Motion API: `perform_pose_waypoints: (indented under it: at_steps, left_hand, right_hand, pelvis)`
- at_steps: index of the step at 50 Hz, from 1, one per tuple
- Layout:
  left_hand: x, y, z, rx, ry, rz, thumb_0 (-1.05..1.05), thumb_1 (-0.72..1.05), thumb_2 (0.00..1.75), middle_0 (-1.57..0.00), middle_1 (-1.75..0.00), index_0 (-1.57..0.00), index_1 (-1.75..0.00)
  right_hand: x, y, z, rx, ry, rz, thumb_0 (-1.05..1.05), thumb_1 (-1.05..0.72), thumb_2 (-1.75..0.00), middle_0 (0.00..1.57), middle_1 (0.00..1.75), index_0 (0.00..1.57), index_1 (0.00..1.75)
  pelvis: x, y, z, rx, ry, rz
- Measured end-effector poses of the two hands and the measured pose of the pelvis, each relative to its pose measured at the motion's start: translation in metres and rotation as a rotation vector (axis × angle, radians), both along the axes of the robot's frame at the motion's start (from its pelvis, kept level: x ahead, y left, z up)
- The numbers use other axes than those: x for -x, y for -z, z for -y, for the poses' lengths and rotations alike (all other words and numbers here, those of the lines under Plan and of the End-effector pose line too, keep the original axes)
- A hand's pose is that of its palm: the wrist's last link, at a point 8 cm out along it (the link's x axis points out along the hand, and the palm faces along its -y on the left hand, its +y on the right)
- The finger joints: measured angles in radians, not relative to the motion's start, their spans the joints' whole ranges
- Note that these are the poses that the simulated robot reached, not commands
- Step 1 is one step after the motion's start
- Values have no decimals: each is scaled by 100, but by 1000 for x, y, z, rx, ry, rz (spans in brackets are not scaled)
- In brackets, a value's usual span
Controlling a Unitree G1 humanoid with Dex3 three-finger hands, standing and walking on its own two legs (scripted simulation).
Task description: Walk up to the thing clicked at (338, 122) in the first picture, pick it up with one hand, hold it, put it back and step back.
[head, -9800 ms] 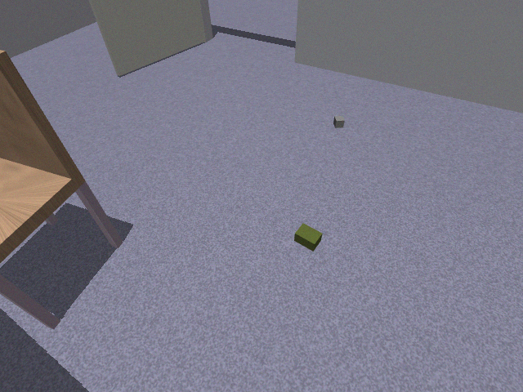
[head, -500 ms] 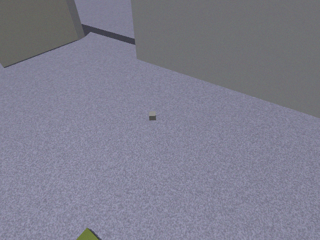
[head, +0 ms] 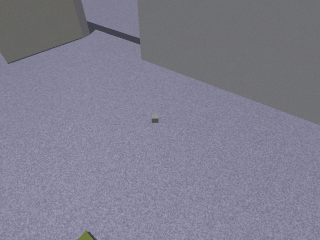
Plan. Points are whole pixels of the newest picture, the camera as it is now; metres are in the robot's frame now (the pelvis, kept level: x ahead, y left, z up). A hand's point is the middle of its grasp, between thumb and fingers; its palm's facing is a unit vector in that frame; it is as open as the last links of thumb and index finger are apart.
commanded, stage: walk up
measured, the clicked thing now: (155, 118) +1.15 +0.03 -0.75
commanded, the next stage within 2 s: stand in 0.28 s
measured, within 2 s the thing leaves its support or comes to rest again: neither
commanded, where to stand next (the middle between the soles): +0.05 -0.03 m, yaw -3 degrees
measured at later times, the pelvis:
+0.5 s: pelvis -0.01 -0.01 +0.01, yaw +0 degrees
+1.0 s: pelvis -0.01 -0.01 +0.01, yaw +0 degrees
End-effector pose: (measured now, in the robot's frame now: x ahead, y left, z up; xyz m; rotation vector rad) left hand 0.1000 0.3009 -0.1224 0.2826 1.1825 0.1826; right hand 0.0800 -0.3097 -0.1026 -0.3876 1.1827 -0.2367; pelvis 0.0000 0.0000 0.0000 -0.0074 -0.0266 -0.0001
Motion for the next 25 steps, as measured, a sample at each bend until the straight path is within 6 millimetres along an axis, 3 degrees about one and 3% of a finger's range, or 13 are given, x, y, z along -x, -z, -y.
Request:
perform_pose_waypoints:
  at_steps: [10, 25]
  left_hand:
    - [14, -5, 0, -9, -31, -16, 0, 90, 90, -20, -30, -20, -30]
    - [46, -6, 11, -14, -34, -75, 0, 90, 90, -20, -30, -20, -30]
  right_hand:
    - [-22, -2, -2, -19, -25, 44, 1, -90, -90, 21, 30, 20, 30]
    - [-5, 7, -8, -78, -12, -10, 1, -90, -90, 21, 30, 20, 30]
  pelvis:
    - [0, -2, 3, -2, -6, 12]
    - [8, -7, 8, 0, 1, 24]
